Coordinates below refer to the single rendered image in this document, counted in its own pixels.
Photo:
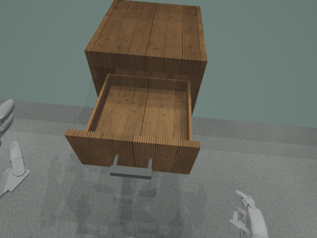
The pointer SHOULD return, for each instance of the cabinet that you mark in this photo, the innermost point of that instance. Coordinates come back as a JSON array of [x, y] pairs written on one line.
[[149, 39]]

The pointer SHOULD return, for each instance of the robot right hand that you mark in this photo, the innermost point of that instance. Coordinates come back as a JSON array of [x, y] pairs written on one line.
[[252, 223]]

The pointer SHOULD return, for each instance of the drawer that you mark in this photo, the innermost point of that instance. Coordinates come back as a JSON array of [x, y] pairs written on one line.
[[138, 118]]

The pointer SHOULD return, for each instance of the robot left hand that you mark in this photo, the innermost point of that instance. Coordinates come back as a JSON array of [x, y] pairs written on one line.
[[11, 178]]

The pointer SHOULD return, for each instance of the handle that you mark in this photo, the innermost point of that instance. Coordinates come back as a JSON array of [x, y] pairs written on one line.
[[131, 172]]

